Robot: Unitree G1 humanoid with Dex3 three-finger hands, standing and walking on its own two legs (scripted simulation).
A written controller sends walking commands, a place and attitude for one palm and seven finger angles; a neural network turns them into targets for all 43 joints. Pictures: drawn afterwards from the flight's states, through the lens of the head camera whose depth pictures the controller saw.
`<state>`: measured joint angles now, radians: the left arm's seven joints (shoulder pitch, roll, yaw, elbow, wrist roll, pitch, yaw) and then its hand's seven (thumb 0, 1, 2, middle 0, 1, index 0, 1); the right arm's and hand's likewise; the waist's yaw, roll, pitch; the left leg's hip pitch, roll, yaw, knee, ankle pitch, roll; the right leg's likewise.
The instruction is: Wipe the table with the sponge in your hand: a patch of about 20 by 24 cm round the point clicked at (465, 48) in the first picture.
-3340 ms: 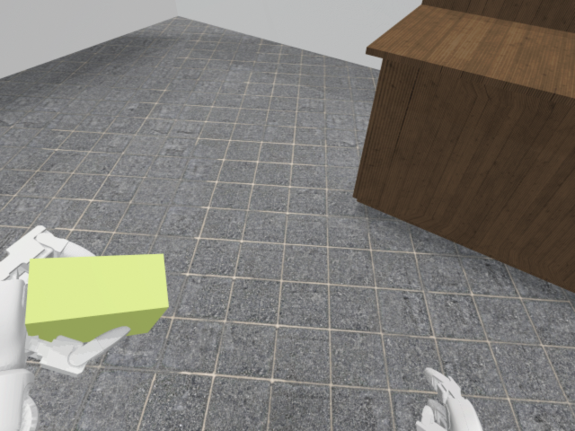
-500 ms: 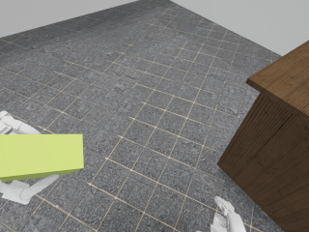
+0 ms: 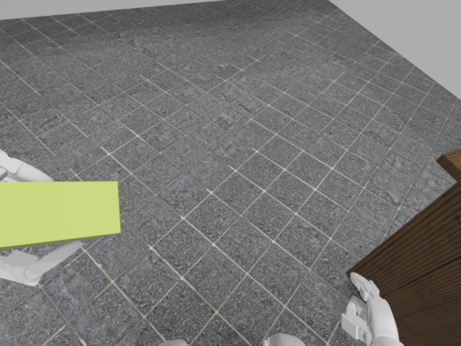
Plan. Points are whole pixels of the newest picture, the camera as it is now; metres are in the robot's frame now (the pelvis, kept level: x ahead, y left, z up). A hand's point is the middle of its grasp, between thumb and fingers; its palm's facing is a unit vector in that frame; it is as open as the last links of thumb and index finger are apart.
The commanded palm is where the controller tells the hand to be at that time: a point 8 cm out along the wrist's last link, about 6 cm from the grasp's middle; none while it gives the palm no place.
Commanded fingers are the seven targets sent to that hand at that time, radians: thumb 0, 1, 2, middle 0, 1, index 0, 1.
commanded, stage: turn to face it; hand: left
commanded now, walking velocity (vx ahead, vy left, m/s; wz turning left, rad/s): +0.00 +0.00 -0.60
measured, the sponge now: (70, 215) +0.24 +0.21 +0.17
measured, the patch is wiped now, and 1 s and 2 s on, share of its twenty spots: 0.00 0.00 0.00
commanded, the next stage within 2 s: none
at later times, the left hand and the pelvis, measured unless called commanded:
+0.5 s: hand (123, 245) +0.20 +0.14 +0.19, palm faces +0.22 -0.87 -0.44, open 10.2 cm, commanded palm +0.16 +0.20 +0.19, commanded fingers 0.00 0.10 1.30 -1.20 -1.60 -1.20 -1.60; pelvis -0.05 -0.05 +0.01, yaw -9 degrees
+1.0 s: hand (231, 274) +0.18 +0.02 +0.18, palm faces -0.04 -0.86 -0.51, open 10.2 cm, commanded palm +0.14 +0.10 +0.19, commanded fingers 0.00 0.10 1.30 -1.20 -1.60 -1.20 -1.60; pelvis -0.13 -0.08 +0.00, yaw -27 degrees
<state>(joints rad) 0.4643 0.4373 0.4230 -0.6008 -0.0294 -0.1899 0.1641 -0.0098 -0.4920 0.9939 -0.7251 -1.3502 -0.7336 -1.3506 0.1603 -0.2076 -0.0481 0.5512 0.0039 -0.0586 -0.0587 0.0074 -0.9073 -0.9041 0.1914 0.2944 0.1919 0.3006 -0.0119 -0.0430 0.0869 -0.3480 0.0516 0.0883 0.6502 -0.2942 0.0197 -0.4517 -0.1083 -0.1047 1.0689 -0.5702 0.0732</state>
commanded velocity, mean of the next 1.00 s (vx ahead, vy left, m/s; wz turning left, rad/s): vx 0.00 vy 0.00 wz -0.60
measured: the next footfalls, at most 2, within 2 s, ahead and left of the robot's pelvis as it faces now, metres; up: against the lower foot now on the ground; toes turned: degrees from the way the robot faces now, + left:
right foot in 0.24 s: +0.05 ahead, -0.12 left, +0.00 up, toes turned -8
left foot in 0.64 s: -0.03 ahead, +0.10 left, +0.00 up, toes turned -9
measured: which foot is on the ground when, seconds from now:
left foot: down 0.00-0.26, up 0.28-0.62, down 0.64-0.90, up 0.92-1.00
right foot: up 0.00-0.22, down 0.24-0.66, up 0.68-0.86, down 0.88-1.00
